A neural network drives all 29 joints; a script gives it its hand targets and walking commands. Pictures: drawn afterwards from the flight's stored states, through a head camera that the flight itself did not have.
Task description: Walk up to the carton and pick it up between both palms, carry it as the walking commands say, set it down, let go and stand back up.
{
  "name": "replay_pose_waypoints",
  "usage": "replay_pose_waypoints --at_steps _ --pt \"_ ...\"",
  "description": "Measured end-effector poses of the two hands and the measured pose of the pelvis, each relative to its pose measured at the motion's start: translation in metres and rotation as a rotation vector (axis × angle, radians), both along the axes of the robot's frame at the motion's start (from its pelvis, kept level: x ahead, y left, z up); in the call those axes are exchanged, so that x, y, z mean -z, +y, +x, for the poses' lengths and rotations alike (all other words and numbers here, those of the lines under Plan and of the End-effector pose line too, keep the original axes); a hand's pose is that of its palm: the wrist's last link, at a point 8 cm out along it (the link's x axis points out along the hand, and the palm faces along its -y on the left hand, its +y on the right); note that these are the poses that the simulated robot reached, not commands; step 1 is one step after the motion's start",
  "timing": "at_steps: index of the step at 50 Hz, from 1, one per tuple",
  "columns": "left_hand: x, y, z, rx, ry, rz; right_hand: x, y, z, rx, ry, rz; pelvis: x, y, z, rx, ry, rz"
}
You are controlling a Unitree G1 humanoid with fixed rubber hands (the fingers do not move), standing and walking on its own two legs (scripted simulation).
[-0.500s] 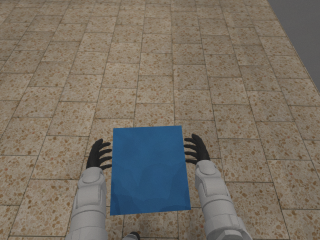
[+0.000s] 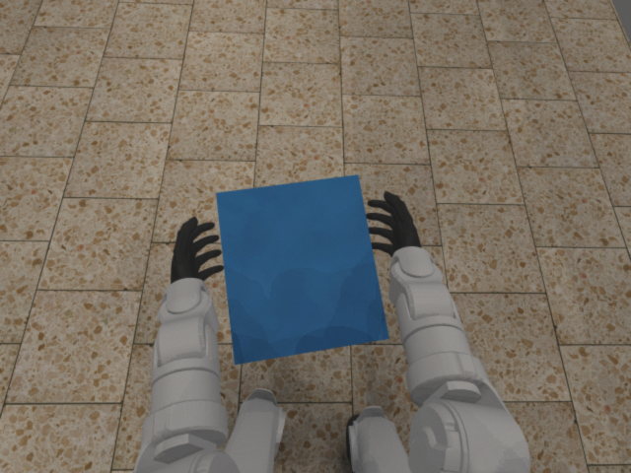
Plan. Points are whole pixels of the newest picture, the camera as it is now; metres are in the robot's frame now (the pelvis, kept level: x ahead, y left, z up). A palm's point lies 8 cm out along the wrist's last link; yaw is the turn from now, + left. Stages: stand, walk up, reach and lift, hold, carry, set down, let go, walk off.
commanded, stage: set down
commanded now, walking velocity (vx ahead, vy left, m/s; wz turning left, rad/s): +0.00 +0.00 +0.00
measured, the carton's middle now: (299, 271) +0.40 +0.07 -0.14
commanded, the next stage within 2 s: none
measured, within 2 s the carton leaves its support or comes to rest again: neither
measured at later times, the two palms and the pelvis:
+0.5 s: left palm (209, 277) +0.38 +0.20 -0.14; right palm (388, 251) +0.45 -0.07 -0.14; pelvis -0.01 -0.01 -0.08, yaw +1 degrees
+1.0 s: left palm (220, 278) +0.40 +0.21 -0.24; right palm (375, 254) +0.48 -0.06 -0.23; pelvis -0.02 -0.01 -0.14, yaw +0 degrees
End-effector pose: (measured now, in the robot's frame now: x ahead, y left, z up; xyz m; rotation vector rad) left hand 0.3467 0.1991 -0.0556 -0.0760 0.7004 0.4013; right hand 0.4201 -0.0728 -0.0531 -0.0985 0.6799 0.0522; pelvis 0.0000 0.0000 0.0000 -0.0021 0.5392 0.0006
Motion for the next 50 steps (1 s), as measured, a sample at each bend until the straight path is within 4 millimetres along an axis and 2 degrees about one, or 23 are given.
replay_pose_waypoints --at_steps 11,29,50 --pt "0.040 0.004 0.012 -0.015 0.001 0.006 0.041 0.005 0.015 -0.015 -0.002 0.002 0.035 -0.005 -0.008 -0.007 0.094 0.000" --pt "0.102 0.001 0.034 0.005 0.016 0.015 0.105 0.002 0.035 0.001 0.005 -0.009 0.087 -0.014 -0.006 0.000 0.202 0.013" --pt "0.180 0.007 0.054 -0.005 0.014 0.002 0.180 0.008 0.057 -0.001 0.004 -0.029 0.143 -0.011 -0.018 0.004 0.263 0.011"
